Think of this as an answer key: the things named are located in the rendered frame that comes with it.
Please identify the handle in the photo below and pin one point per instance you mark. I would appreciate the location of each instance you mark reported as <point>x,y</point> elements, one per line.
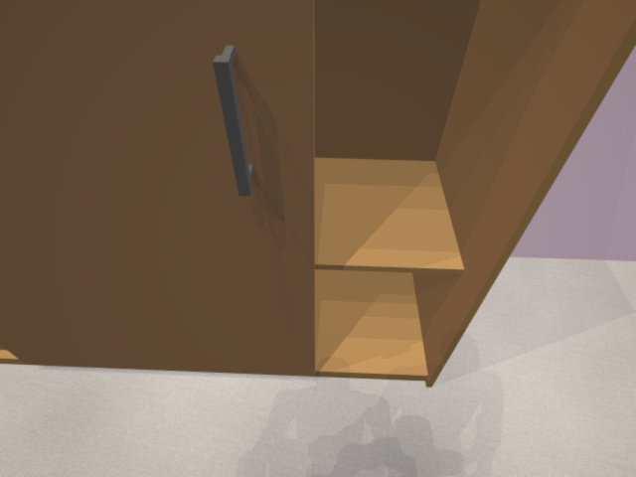
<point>223,66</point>

